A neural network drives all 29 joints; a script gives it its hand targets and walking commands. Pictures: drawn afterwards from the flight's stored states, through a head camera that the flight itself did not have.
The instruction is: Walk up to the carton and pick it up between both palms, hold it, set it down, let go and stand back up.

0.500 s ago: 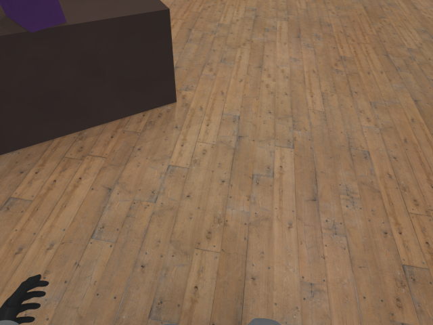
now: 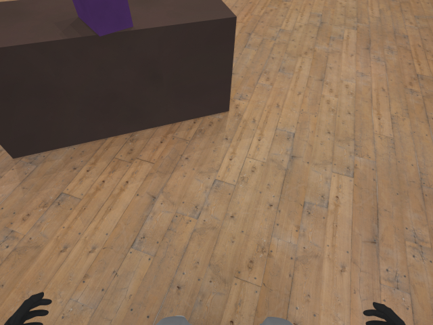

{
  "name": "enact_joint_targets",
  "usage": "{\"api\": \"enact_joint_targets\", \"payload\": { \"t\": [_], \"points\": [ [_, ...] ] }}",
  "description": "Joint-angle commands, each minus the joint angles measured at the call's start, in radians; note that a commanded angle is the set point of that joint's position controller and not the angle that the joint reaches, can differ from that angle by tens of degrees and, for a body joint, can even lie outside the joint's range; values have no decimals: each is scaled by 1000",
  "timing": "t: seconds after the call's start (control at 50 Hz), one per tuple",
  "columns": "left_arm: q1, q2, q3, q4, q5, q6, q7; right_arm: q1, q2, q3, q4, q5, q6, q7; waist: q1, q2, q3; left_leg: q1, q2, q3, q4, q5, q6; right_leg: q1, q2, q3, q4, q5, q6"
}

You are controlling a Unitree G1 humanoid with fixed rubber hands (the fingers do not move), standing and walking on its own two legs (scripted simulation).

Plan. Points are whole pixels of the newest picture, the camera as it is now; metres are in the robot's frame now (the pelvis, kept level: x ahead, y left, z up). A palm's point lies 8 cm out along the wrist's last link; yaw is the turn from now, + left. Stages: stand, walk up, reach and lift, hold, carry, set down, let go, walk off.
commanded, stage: walk up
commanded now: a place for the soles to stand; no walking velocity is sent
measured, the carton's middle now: out of the picture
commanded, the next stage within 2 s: none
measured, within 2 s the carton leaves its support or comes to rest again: neither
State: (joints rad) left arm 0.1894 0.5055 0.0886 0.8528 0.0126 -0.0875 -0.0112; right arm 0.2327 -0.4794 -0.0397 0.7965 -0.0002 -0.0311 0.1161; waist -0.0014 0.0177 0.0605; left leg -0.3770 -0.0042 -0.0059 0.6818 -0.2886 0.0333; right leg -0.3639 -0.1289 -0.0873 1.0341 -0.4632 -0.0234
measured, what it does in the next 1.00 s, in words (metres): walks ahead, turning left: right foot, then left foot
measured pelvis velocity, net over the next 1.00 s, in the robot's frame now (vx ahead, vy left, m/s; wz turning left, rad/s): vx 0.28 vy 0.08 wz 0.32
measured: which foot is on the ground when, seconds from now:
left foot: down 0.00-0.30, up 0.32-0.66, down 0.68-1.00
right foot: up 0.00-0.26, down 0.28-0.68, up 0.70-1.00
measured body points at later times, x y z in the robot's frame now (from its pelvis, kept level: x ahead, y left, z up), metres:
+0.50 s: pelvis +0.15 +0.00 +0.02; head +0.17 -0.03 +0.46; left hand +0.14 +0.36 -0.05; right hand +0.34 -0.30 -0.09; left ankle +0.11 +0.15 -0.67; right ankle +0.19 -0.12 -0.72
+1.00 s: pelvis +0.28 +0.08 +0.01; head +0.30 +0.10 +0.45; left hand +0.29 +0.45 -0.09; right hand +0.42 -0.24 -0.08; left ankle +0.24 +0.18 -0.72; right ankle +0.38 -0.05 -0.69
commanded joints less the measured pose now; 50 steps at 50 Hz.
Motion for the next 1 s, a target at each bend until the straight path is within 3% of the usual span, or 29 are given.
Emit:
{"api": "enact_joint_targets", "payload": {
  "t": [0.0,0.04,0.14,0.2,0.22,0.24,0.26,0.28,0.3,0.32,0.34,0.36,0.4,0.44,0.52,0.58,0.6,0.62,0.64,0.66,0.68,0.7,0.72,0.74,0.78,0.8,0.84,0.9,0.98],
  "points": [
    [14,160,22,-67,-13,-14,-6,29,-235,-101,-61,-8,-24,-48,-27,112,-51,268,194,-427,-383,48,213,-270,8,77,-46,16,3],
    [7,158,25,-51,-14,-12,-10,66,-218,-94,-78,-17,-28,-43,-37,132,-87,288,162,-407,-359,125,224,-217,45,54,-132,10,14],
    [-64,152,27,-56,-5,-23,-6,128,-220,-97,-97,-23,-30,-45,-68,139,-52,286,175,-461,-348,78,233,-236,78,39,-261,95,12],
    [-54,146,28,-54,-4,-36,-7,131,-214,-95,-99,-23,-29,-46,-62,147,-66,274,157,-447,-294,136,221,-158,107,30,-352,106,5],
    [-33,139,28,-51,-6,-42,-6,123,-208,-92,-102,-22,-28,-47,-49,141,-87,264,144,-426,-252,197,208,-90,121,21,-417,130,4],
    [23,126,27,-38,-8,-50,-2,105,-194,-88,-107,-19,-26,-48,-13,131,-128,233,120,-375,-183,282,180,40,134,7,-530,195,0],
    [150,141,37,-11,-3,-58,7,53,-169,-78,-124,-9,-26,-51,63,101,-189,114,78,-307,-44,345,130,282,113,35,-647,303,-20],
    [275,211,60,4,13,-65,23,51,-98,-53,-139,0,-33,-54,131,-65,-267,-64,-4,-228,178,255,67,531,-46,206,-680,209,-59],
    [265,316,85,-8,13,-72,28,97,-61,-37,-128,-8,-31,-57,108,-223,-240,-359,-132,-137,350,-211,21,635,-362,643,-795,0,-132],
    [190,319,84,-23,-2,-67,24,74,-168,-56,-90,-30,-21,-67,67,-53,-145,-413,-43,-179,440,-202,2,513,-403,681,-809,-142,-178],
    [129,282,78,-41,-3,-66,19,64,-190,-61,-66,-26,-19,-61,45,-37,-61,-407,1,-181,443,-128,2,418,-360,566,-810,-162,-188],
    [108,240,66,-49,-7,-63,14,49,-188,-65,-57,-21,-18,-51,31,-43,-6,-368,29,-170,421,-65,-6,334,-284,434,-820,-107,-163],
    [103,213,57,-57,-5,-60,7,56,-171,-71,-32,-16,-12,-31,24,-129,0,-294,38,-115,334,-26,-30,298,-188,256,-818,59,-139],
    [141,212,60,-59,-5,-58,-4,14,-159,-67,-34,-13,-7,-21,40,-167,-18,-266,39,-74,256,-38,-42,326,-163,194,-790,171,-168],
    [171,249,69,-71,-6,-47,-10,-112,-144,-61,-60,-12,-5,-21,83,-201,22,-277,82,-33,131,-70,-50,338,-196,163,-752,244,-206],
    [146,270,66,-86,-3,-38,-13,-135,-133,-60,-62,-8,-13,-17,82,-242,4,-175,87,29,6,-53,-33,310,-196,109,-686,337,-199],
    [119,273,63,-95,-3,-32,-13,-109,-136,-64,-54,-7,-18,-17,64,-252,-24,-112,77,46,-44,-49,-24,299,-189,82,-639,378,-189],
    [86,266,58,-98,-7,-24,-13,-55,-136,-69,-37,-8,-22,-18,29,-244,-59,-18,55,78,-117,-3,-14,263,-164,33,-563,400,-169],
    [51,247,49,-103,-12,-11,-11,30,-142,-82,-5,-14,-28,-23,-24,-188,-102,127,14,130,-208,73,-10,196,-134,-24,-439,392,-141],
    [71,183,26,-107,-11,-3,-10,131,-190,-106,36,-23,-34,-36,-69,-24,-169,316,-25,114,-237,41,-2,83,-82,-70,-231,330,-106],
    [69,106,-2,-126,-14,0,-16,202,-287,-133,43,-32,-38,-56,-114,229,-166,429,153,-278,-352,-187,70,-178,17,-86,66,162,-45],
    [0,118,-5,-144,-20,3,-13,178,-356,-134,10,-23,-46,-66,-115,255,-103,418,330,-699,-493,-297,182,-440,112,-2,178,-99,-24],
    [-28,174,8,-126,-19,12,-8,121,-325,-125,-6,-3,-50,-67,-84,86,-18,330,354,-664,-465,-311,249,-448,33,90,189,-46,-28],
    [0,173,9,-101,-17,9,-16,83,-290,-114,-19,4,-53,-71,-49,69,14,285,310,-574,-439,-227,243,-415,9,93,141,20,-24],
    [37,165,12,-65,-10,5,-24,75,-237,-95,-44,1,-54,-77,-23,97,-25,250,229,-419,-403,-89,200,-307,-2,87,-4,69,-4],
    [55,165,14,-49,-12,5,-29,88,-228,-91,-51,-3,-56,-74,-22,128,-54,247,205,-378,-384,-4,199,-259,10,68,-51,76,4],
    [14,155,16,-52,-9,7,-32,127,-221,-88,-64,-8,-58,-72,-43,141,-59,261,188,-362,-358,46,213,-253,30,54,-126,72,11],
    [-44,153,16,-63,-4,3,-30,167,-235,-93,-74,-10,-59,-74,-69,154,-46,284,201,-393,-348,23,224,-292,39,49,-198,111,12],
    [-51,143,15,-65,-3,-14,-31,167,-233,-92,-80,-13,-55,-74,-69,168,-66,275,197,-370,-285,125,220,-211,76,24,-309,120,7]
  ]
}}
